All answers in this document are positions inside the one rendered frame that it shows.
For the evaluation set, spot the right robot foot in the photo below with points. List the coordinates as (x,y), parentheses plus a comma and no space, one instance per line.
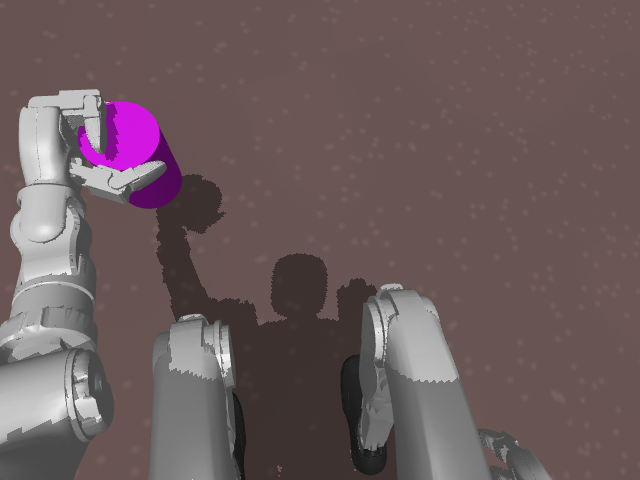
(366,461)

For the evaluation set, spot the left robot arm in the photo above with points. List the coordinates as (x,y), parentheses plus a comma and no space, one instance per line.
(54,396)

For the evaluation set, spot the can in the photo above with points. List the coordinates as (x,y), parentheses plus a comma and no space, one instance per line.
(134,138)

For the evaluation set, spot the right robot hand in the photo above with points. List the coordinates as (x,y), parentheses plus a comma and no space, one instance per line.
(522,463)

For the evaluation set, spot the left robot hand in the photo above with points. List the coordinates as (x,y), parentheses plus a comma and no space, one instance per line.
(49,150)

